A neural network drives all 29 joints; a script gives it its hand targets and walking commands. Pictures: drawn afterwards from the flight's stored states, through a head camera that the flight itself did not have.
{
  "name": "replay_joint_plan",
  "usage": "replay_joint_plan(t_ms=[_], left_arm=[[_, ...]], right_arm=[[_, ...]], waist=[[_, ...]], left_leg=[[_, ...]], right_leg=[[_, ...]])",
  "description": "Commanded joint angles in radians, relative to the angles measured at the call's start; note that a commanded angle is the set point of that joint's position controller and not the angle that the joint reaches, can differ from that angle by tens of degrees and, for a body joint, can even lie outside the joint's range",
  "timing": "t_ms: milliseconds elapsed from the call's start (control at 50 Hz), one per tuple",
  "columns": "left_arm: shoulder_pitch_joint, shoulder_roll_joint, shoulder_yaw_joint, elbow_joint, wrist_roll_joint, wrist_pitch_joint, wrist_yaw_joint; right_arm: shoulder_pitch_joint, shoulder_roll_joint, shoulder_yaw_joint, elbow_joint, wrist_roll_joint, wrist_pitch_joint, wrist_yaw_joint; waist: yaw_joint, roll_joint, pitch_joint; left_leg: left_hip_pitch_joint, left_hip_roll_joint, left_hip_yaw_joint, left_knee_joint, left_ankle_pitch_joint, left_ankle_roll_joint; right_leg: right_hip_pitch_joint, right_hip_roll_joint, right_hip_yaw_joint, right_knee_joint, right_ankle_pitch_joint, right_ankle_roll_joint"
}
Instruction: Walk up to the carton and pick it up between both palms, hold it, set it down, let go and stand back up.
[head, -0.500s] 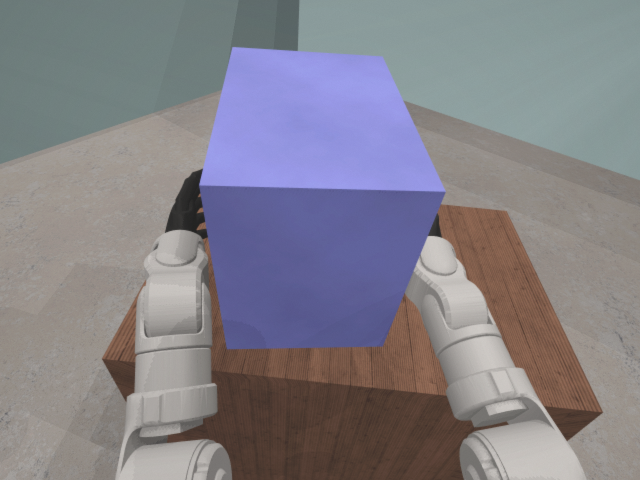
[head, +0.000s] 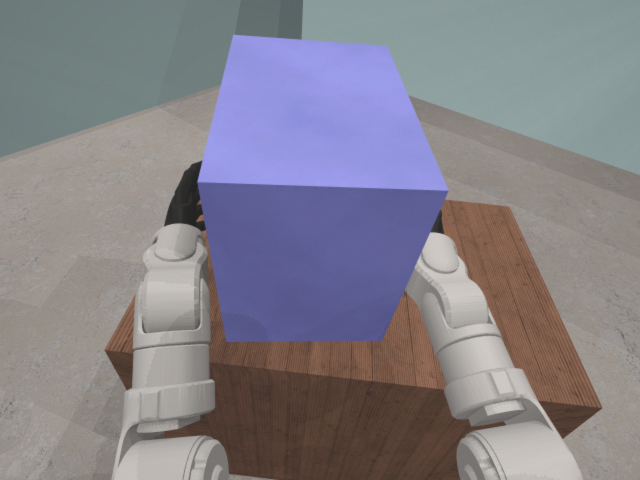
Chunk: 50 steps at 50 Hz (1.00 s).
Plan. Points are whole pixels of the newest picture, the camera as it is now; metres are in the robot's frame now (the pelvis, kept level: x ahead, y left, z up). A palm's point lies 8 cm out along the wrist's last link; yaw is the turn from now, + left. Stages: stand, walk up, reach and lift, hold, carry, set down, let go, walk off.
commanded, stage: hold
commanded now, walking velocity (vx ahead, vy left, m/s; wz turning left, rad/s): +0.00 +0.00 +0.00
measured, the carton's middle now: (308, 190) +0.40 -0.01 +0.20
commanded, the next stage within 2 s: none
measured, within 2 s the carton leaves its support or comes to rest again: neither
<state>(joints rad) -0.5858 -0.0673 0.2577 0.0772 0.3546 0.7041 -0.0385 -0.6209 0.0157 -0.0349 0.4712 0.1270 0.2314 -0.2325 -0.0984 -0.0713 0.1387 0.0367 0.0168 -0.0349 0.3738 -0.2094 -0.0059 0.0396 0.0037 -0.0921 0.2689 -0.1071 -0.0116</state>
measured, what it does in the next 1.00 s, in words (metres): stands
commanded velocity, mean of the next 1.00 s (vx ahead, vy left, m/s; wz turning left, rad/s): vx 0.00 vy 0.00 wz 0.00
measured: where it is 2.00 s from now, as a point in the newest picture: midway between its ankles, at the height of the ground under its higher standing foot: outside the picture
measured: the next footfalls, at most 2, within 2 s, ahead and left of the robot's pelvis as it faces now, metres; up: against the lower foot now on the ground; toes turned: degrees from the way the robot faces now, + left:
none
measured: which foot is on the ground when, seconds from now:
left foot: down 0.00-1.00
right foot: down 0.00-1.00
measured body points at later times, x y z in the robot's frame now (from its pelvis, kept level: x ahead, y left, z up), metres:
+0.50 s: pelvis +0.01 +0.00 +0.00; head -0.03 +0.03 +0.45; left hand +0.38 +0.13 +0.18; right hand +0.37 -0.15 +0.17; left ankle +0.01 +0.12 -0.75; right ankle +0.04 -0.11 -0.75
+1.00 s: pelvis +0.01 +0.00 +0.00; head -0.03 +0.03 +0.45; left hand +0.38 +0.13 +0.17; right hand +0.37 -0.15 +0.17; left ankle +0.01 +0.12 -0.75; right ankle +0.04 -0.11 -0.75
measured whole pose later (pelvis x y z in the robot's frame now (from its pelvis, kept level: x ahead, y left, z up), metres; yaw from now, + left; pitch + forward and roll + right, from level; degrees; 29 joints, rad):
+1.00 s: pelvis +0.01 +0.00 +0.00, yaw +0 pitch -12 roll -1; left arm -0.55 -0.07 0.25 0.05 0.35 0.72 -0.04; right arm -0.60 0.01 -0.01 0.46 0.15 0.24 -0.23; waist -0.10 -0.08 0.13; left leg 0.05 0.02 -0.03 0.38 -0.22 -0.01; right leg 0.05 0.01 -0.09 0.27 -0.12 -0.01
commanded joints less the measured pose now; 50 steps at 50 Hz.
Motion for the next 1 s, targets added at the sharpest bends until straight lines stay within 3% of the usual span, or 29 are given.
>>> replay_joint_plan(t_ms=[0, 20, 40, 60, 100, 120, 220, 240, 280, 320, 420, 440, 460, 500, 540, 620, 640, 660, 680, 700, 720, 760, 800, 820, 860, 880, 920, 960, 980], left_arm=[[-0.651, -0.537, -0.490, -0.108, -0.126, -0.076, -0.114], [-0.625, -0.521, -0.494, -0.113, -0.134, -0.074, -0.115], [-0.609, -0.524, -0.459, -0.107, -0.113, -0.069, -0.118], [-0.644, -0.510, -0.468, -0.071, -0.121, -0.064, -0.120], [-0.662, -0.520, -0.465, -0.085, -0.132, -0.076, -0.122], [-0.653, -0.542, -0.475, -0.064, -0.136, -0.069, -0.117], [-0.668, -0.532, -0.521, -0.102, -0.165, -0.089, -0.128], [-0.643, -0.526, -0.483, -0.117, -0.133, -0.084, -0.126], [-0.620, -0.524, -0.491, -0.087, -0.140, -0.074, -0.137], [-0.632, -0.527, -0.480, -0.069, -0.115, -0.068, -0.143], [-0.656, -0.544, -0.494, -0.125, -0.129, -0.077, -0.129], [-0.637, -0.531, -0.498, -0.076, -0.150, -0.082, -0.137], [-0.615, -0.516, -0.455, -0.084, -0.112, -0.074, -0.134], [-0.616, -0.528, -0.490, -0.102, -0.133, -0.072, -0.139], [-0.615, -0.532, -0.487, -0.105, -0.126, -0.076, -0.127], [-0.630, -0.525, -0.521, -0.158, -0.165, -0.089, -0.114], [-0.633, -0.525, -0.491, -0.164, -0.134, -0.079, -0.106], [-0.581, -0.514, -0.516, -0.109, -0.160, -0.080, -0.119], [-0.605, -0.544, -0.558, -0.158, -0.172, -0.081, -0.114], [-0.587, -0.536, -0.517, -0.120, -0.141, -0.071, -0.112], [-0.552, -0.509, -0.487, -0.062, -0.130, -0.053, -0.124], [-0.586, -0.518, -0.515, -0.123, -0.141, -0.069, -0.130], [-0.589, -0.539, -0.508, -0.138, -0.135, -0.068, -0.129], [-0.597, -0.534, -0.515, -0.092, -0.141, -0.064, -0.131], [-0.615, -0.548, -0.525, -0.165, -0.133, -0.061, -0.128], [-0.622, -0.548, -0.525, -0.159, -0.146, -0.066, -0.123], [-0.644, -0.537, -0.537, -0.185, -0.167, -0.081, -0.123], [-0.571, -0.527, -0.531, -0.161, -0.159, -0.069, -0.129], [-0.627, -0.542, -0.543, -0.137, -0.169, -0.073, -0.125]], right_arm=[[-0.756, 0.543, 0.388, -0.285, 0.056, -0.063, 0.112], [-0.742, 0.544, 0.392, -0.306, 0.052, -0.068, 0.108], [-0.756, 0.551, 0.406, -0.287, 0.061, -0.061, 0.114], [-0.765, 0.538, 0.367, -0.283, 0.044, -0.059, 0.111], [-0.781, 0.564, 0.374, -0.313, 0.041, -0.069, 0.112], [-0.791, 0.548, 0.360, -0.284, 0.039, -0.069, 0.117], [-0.726, 0.587, 0.367, -0.293, 0.036, -0.066, 0.100], [-0.741, 0.571, 0.392, -0.279, 0.058, -0.064, 0.106], [-0.693, 0.554, 0.359, -0.269, 0.038, -0.056, 0.094], [-0.701, 0.534, 0.344, -0.225, 0.039, -0.050, 0.100], [-0.739, 0.553, 0.377, -0.264, 0.059, -0.064, 0.113], [-0.722, 0.558, 0.363, -0.293, 0.044, -0.068, 0.103], [-0.748, 0.564, 0.391, -0.300, 0.057, -0.073, 0.105], [-0.763, 0.572, 0.389, -0.340, 0.059, -0.076, 0.097], [-0.765, 0.568, 0.422, -0.348, 0.065, -0.083, 0.103], [-0.744, 0.577, 0.426, -0.368, 0.066, -0.075, 0.099], [-0.748, 0.573, 0.448, -0.359, 0.080, -0.068, 0.108], [-0.732, 0.565, 0.442, -0.405, 0.062, -0.073, 0.092], [-0.730, 0.560, 0.432, -0.408, 0.075, -0.075, 0.095], [-0.745, 0.538, 0.416, -0.365, 0.071, -0.071, 0.100], [-0.730, 0.544, 0.403, -0.346, 0.060, -0.058, 0.097], [-0.669, 0.556, 0.397, -0.324, 0.060, -0.054, 0.094], [-0.704, 0.519, 0.402, -0.330, 0.071, -0.058, 0.102], [-0.690, 0.526, 0.372, -0.295, 0.052, -0.054, 0.099], [-0.706, 0.533, 0.383, -0.291, 0.068, -0.058, 0.107], [-0.717, 0.531, 0.398, -0.305, 0.073, -0.057, 0.110], [-0.711, 0.573, 0.401, -0.360, 0.066, -0.066, 0.097], [-0.710, 0.572, 0.422, -0.389, 0.068, -0.065, 0.089], [-0.744, 0.552, 0.401, -0.372, 0.058, -0.070, 0.094]], waist=[[0.008, 0.108, -0.448], [-0.004, 0.101, -0.472], [0.034, 0.081, -0.433], [0.006, 0.085, -0.421], [0.006, 0.056, -0.454], [-0.004, 0.090, -0.426], [-0.047, 0.084, -0.464], [-0.006, 0.103, -0.466], [-0.049, 0.100, -0.424], [-0.045, 0.131, -0.392], [-0.016, 0.102, -0.410], [-0.045, 0.074, -0.400], [0.002, 0.078, -0.401], [-0.035, 0.074, -0.432], [0.011, 0.098, -0.450], [-0.007, 0.067, -0.487], [0.037, 0.084, -0.467], [-0.014, 0.046, -0.504], [-0.030, 0.089, -0.537], [-0.005, 0.106, -0.468], [-0.012, 0.071, -0.419], [-0.039, 0.086, -0.447], [-0.025, 0.105, -0.450], [-0.048, 0.117, -0.403], [-0.028, 0.150, -0.426], [-0.017, 0.118, -0.439], [-0.043, 0.105, -0.489], [-0.032, 0.088, -0.483], [-0.054, 0.115, -0.469]], left_leg=[[0.016, -0.026, 0.038, -0.066, 0.287, -0.003], [0.014, -0.039, 0.046, -0.060, 0.284, -0.005], [0.005, -0.035, 0.054, -0.076, 0.261, 0.006], [-0.009, -0.037, 0.056, -0.082, 0.222, 0.008], [-0.022, -0.043, 0.056, -0.091, 0.199, 0.015], [-0.036, -0.025, 0.040, -0.094, 0.195, -0.001], [0.029, -0.046, 0.043, -0.053, 0.272, 0.002], [0.035, -0.038, 0.046, -0.058, 0.303, -0.002], [0.007, -0.040, 0.040, -0.061, 0.287, -0.002], [0.000, -0.038, 0.046, -0.069, 0.257, -0.015], [0.036, -0.023, 0.039, -0.062, 0.334, -0.016], [0.021, -0.041, 0.048, -0.063, 0.281, -0.002], [0.020, -0.043, 0.055, -0.065, 0.313, 0.005], [0.024, -0.044, 0.049, -0.054, 0.318, 0.001], [0.023, -0.039, 0.053, -0.057, 0.312, -0.002], [0.042, -0.046, 0.048, -0.044, 0.340, 0.000], [0.042, -0.033, 0.048, -0.046, 0.353, -0.001], [0.032, -0.045, 0.053, -0.044, 0.318, 0.004], [0.060, -0.029, 0.039, -0.040, 0.353, -0.006], [0.053, -0.027, 0.038, -0.041, 0.364, -0.012], [0.016, -0.043, 0.049, -0.058, 0.300, 0.006], [0.038, -0.041, 0.047, -0.053, 0.291, 0.000], [0.052, -0.029, 0.037, -0.054, 0.355, -0.011], [0.032, -0.033, 0.036, -0.055, 0.311, -0.019], [0.051, -0.028, 0.040, -0.050, 0.364, -0.030], [0.062, -0.029, 0.037, -0.045, 0.373, -0.027], [0.049, -0.040, 0.046, -0.040, 0.348, -0.015], [0.060, -0.046, 0.041, -0.025, 0.387, -0.014], [0.036, -0.036, 0.034, -0.036, 0.357, -0.021]], right_leg=[[0.138, 0.037, -0.017, -0.009, 0.086, 0.046], [0.169, 0.034, -0.018, -0.009, 0.125, 0.047], [0.158, 0.038, -0.016, -0.014, 0.098, 0.045], [0.138, 0.031, -0.013, -0.017, 0.071, 0.047], [0.170, 0.033, -0.015, -0.018, 0.077, 0.056], [0.147, 0.039, -0.024, -0.016, 0.035, 0.042], [0.138, 0.023, -0.007, -0.009, 0.164, 0.058], [0.151, 0.030, -0.006, -0.009, 0.159, 0.055], [0.169, 0.027, -0.009, -0.014, 0.144, 0.056], [0.150, 0.027, -0.013, -0.016, 0.103, 0.048], [0.129, 0.039, -0.021, -0.014, 0.105, 0.047], [0.133, 0.027, -0.012, -0.030, 0.129, 0.057], [0.158, 0.034, -0.016, -0.015, 0.152, 0.057], [0.168, 0.028, -0.013, -0.012, 0.189, 0.064], [0.166, 0.033, -0.021, -0.011, 0.151, 0.056], [0.157, 0.033, -0.010, -0.007, 0.195, 0.064], [0.144, 0.043, -0.016, 0.009, 0.175, 0.055], [0.182, 0.035, -0.011, -0.008, 0.209, 0.062], [0.161, 0.045, -0.017, 0.007, 0.192, 0.055], [0.128, 0.046, -0.015, -0.008, 0.160, 0.052], [0.146, 0.032, -0.003, -0.024, 0.166, 0.056], [0.150, 0.027, -0.007, -0.012, 0.173, 0.057], [0.151, 0.046, -0.019, -0.008, 0.155, 0.049], [0.122, 0.036, -0.014, -0.020, 0.128, 0.044], [0.120, 0.044, -0.019, -0.001, 0.146, 0.043], [0.115, 0.046, -0.021, -0.011, 0.134, 0.046], [0.159, 0.033, -0.006, -0.005, 0.193, 0.055], [0.173, 0.035, -0.002, 0.006, 0.277, 0.064], [0.153, 0.040, -0.011, -0.002, 0.186, 0.060]])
